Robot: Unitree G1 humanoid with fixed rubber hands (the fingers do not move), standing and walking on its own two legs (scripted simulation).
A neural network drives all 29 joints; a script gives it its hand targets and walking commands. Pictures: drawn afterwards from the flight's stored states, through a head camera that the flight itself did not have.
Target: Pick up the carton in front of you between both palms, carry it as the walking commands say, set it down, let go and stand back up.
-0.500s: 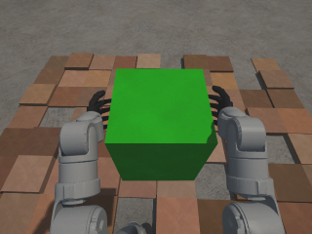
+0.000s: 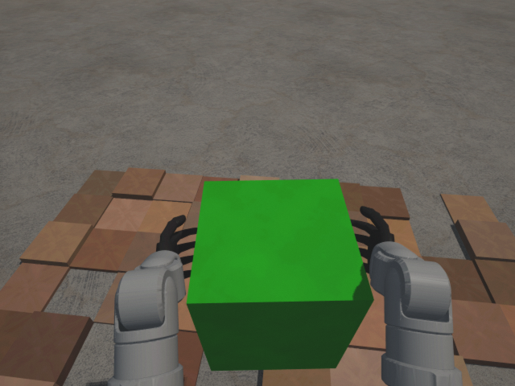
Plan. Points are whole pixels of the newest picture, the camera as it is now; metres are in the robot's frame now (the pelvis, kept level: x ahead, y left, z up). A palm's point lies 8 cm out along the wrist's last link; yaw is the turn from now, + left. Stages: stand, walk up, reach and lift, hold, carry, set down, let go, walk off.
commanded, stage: carry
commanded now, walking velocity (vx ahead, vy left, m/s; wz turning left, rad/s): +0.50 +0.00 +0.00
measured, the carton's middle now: (272, 278) +0.31 +0.01 +0.03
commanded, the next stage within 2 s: none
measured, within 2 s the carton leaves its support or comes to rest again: neither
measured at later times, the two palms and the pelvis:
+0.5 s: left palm (181, 128) +0.67 +0.22 +0.09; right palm (308, 130) +0.66 -0.08 +0.09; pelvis +0.28 +0.08 -0.02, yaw +0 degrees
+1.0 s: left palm (185, 68) +0.97 +0.27 +0.11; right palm (283, 62) +1.01 -0.03 +0.12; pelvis +0.62 +0.08 +0.00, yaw +1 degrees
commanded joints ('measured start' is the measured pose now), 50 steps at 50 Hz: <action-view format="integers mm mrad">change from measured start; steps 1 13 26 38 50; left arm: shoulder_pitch -733 -1007 -1197 -987 -1154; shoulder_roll -915 -787 -975 -906 -904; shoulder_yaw -798 -568 -429 -549 -681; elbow -157 276 312 201 47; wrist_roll -548 -495 -479 -439 -619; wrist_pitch -4 -48 -61 -41 -17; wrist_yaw -257 -178 -106 -128 -206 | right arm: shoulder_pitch -529 -871 -1216 -1009 -946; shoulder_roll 898 728 1022 987 785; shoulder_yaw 697 538 491 593 566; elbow -27 341 334 254 126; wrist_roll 344 359 529 484 322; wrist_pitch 12 -25 -55 -20 -8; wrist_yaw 226 181 184 203 139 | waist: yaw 6 -54 -116 67 10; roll -75 -18 106 -250 -199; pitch -268 -294 -445 -668 -344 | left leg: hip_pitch -270 320 676 -362 -21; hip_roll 99 40 283 -35 17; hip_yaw -32 131 -242 -62 74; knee -131 -672 -635 364 -523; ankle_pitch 119 525 604 -128 382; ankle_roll -19 19 174 -51 -31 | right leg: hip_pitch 340 175 -500 1007 383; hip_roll -350 -117 -86 -415 -230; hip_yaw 489 40 114 587 167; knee -292 179 561 -20 -142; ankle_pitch -54 -18 -328 783 250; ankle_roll -160 47 81 -245 -21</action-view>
